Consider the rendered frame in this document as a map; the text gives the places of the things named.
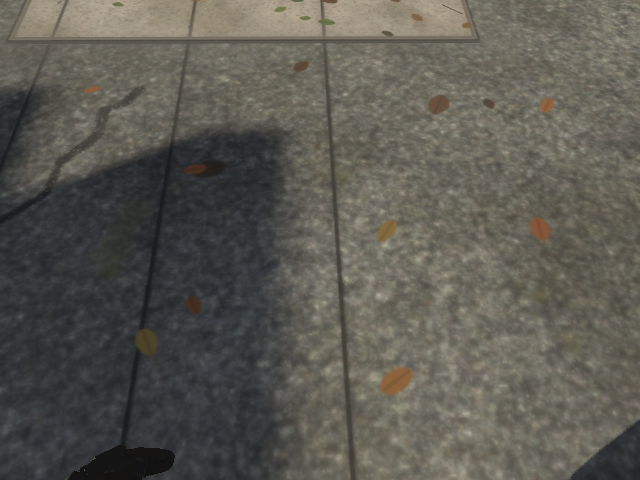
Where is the left robot hand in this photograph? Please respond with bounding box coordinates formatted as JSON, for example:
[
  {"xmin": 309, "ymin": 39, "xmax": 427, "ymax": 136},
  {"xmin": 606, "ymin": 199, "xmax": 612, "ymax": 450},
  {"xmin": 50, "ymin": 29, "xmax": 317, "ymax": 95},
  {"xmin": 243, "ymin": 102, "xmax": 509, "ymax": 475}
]
[{"xmin": 61, "ymin": 445, "xmax": 175, "ymax": 480}]

